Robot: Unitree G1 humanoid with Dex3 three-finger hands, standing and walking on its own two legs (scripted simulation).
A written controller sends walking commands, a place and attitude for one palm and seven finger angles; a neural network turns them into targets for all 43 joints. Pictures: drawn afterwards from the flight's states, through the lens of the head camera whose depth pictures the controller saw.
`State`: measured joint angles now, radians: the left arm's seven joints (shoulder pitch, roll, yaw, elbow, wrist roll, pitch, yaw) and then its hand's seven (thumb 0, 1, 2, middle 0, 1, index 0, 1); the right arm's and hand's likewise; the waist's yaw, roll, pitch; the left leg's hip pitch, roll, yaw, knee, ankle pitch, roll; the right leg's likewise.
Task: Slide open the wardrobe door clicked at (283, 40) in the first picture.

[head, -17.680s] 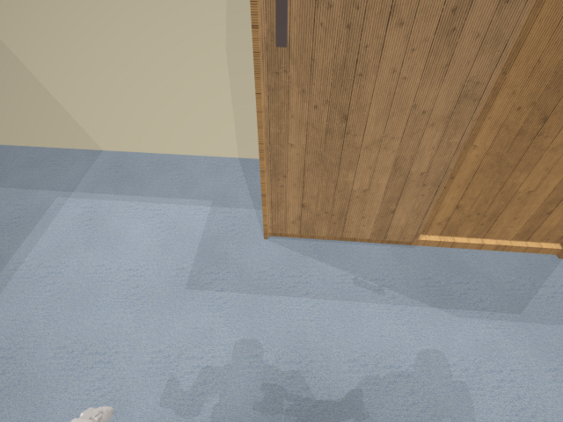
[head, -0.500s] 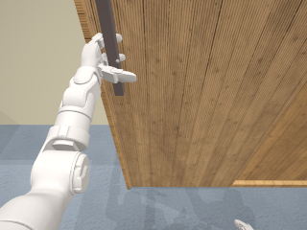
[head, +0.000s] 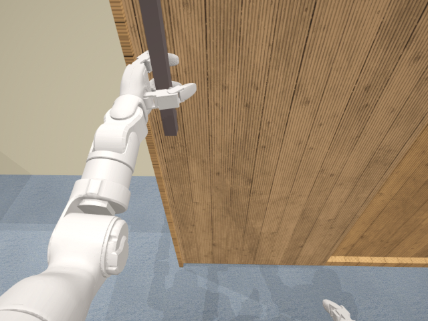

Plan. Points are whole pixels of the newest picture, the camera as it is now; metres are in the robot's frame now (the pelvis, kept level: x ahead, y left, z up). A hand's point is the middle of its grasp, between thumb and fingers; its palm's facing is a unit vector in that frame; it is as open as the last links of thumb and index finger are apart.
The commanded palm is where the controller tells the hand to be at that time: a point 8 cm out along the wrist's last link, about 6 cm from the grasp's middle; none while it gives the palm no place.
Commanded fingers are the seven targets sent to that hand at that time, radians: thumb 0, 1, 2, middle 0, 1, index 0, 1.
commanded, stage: grip the handle and tug to test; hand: left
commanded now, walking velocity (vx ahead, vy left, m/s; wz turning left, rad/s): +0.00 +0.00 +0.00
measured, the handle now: (163, 66) +0.50 +0.11 +0.26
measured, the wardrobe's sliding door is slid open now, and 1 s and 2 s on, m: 0.00 0.00 0.06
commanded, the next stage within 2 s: tug the door sideways, standing still in 0.94 s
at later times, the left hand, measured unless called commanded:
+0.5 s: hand (174, 88) +0.45 +0.09 +0.24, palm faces +0.00 -1.00 +0.02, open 5.6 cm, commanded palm +0.43 +0.15 +0.23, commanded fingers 0.00 0.90 0.90 -0.45 -1.40 -0.45 -1.40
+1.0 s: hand (173, 89) +0.45 +0.09 +0.24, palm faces -0.01 -1.00 +0.03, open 5.7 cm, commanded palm +0.40 +0.16 +0.23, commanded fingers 0.00 0.90 0.90 -0.45 -1.40 -0.45 -1.40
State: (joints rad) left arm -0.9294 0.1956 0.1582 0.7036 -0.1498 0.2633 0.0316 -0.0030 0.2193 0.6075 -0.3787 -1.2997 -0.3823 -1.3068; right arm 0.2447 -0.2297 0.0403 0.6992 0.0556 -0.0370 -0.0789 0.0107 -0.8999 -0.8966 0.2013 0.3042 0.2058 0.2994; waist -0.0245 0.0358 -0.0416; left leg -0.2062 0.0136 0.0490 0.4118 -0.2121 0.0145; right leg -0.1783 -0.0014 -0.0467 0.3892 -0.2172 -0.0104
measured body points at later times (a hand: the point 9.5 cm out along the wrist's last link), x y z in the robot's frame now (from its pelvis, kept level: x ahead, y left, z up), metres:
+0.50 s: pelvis +0.00 -0.01 +0.00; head -0.01 -0.02 +0.45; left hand +0.45 +0.14 +0.24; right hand +0.11 -0.26 -0.11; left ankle +0.00 +0.11 -0.74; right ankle -0.01 -0.11 -0.74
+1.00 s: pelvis +0.03 -0.01 +0.00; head +0.01 -0.03 +0.45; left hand +0.44 +0.14 +0.24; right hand +0.16 -0.26 -0.10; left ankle +0.00 +0.11 -0.74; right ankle -0.01 -0.11 -0.74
